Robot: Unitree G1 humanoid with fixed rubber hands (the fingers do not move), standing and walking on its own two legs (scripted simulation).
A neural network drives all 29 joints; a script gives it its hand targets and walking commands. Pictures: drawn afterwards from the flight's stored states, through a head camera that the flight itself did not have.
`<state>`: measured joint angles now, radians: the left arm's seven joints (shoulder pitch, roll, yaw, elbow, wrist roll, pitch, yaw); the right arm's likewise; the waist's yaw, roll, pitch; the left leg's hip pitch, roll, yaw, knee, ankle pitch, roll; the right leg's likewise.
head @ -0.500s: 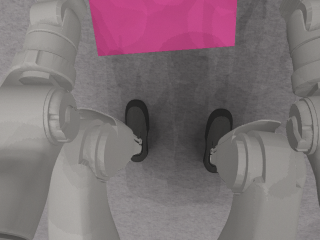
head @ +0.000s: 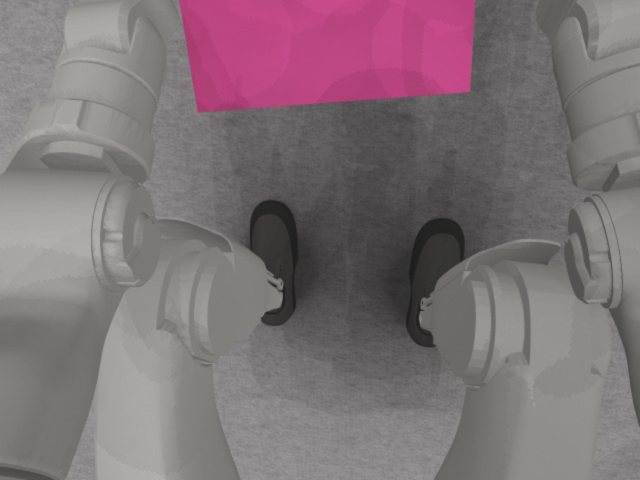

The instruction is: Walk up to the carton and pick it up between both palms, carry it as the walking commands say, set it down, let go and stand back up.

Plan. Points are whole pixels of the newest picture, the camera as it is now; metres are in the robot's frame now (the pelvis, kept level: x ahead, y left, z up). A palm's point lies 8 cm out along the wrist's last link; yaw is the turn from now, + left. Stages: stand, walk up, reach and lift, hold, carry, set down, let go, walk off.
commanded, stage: reach and lift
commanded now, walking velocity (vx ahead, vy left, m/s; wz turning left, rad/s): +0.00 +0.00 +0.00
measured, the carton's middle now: out of the picture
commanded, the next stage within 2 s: none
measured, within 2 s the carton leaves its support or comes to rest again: leaves its support in 0.96 s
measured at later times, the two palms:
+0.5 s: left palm out of the picture +0.56 +0.16 -0.17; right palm out of the picture +0.56 -0.15 -0.19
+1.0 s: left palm out of the picture +0.56 +0.14 -0.15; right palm out of the picture +0.56 -0.16 -0.18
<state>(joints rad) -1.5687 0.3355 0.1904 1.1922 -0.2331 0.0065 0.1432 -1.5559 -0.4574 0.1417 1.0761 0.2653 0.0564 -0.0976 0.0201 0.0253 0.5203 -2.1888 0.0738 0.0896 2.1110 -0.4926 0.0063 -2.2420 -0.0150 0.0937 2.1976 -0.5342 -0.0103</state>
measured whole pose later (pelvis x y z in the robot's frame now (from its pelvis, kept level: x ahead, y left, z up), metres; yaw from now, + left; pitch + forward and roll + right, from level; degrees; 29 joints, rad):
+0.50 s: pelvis +0.00 +0.00 +0.00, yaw +0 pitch +33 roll +6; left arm -1.56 0.32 0.18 1.19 -0.23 0.01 0.12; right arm -1.60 -0.36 0.10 1.16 0.21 0.03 -0.11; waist 0.02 0.03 0.49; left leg -2.21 0.07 0.09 2.12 -0.49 0.01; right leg -2.26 -0.02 0.09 2.21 -0.53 -0.01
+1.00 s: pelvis -0.01 +0.00 -0.02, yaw +1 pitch +29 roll +5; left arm -1.60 0.28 0.18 1.12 -0.23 0.17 0.19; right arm -1.62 -0.38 0.02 1.14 0.16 0.19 -0.14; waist 0.01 0.03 0.53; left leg -2.20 0.03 0.07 2.16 -0.46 0.00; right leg -2.23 -0.02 0.09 2.26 -0.53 -0.01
